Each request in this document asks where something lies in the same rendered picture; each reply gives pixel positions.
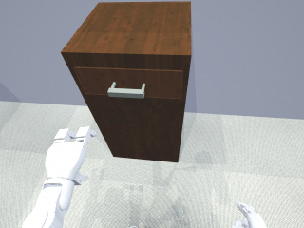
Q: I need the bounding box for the drawer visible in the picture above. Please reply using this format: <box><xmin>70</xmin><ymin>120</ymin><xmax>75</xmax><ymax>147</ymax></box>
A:
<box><xmin>75</xmin><ymin>66</ymin><xmax>182</xmax><ymax>99</ymax></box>

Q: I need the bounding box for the handle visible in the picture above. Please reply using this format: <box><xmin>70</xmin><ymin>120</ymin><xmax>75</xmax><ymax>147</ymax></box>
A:
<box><xmin>107</xmin><ymin>82</ymin><xmax>145</xmax><ymax>99</ymax></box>

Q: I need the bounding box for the left robot forearm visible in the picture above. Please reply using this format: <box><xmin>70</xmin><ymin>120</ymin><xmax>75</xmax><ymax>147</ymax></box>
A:
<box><xmin>22</xmin><ymin>178</ymin><xmax>75</xmax><ymax>228</ymax></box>

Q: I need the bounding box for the robot right hand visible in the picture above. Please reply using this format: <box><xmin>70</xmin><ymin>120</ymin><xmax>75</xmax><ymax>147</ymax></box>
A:
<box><xmin>232</xmin><ymin>201</ymin><xmax>267</xmax><ymax>228</ymax></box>

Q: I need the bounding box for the cabinet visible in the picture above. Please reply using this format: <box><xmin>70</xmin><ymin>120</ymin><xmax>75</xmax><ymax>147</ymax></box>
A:
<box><xmin>61</xmin><ymin>1</ymin><xmax>192</xmax><ymax>163</ymax></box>

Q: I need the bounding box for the robot left hand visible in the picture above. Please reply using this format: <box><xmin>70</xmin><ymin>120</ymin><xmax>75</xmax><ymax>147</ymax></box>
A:
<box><xmin>45</xmin><ymin>126</ymin><xmax>97</xmax><ymax>186</ymax></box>

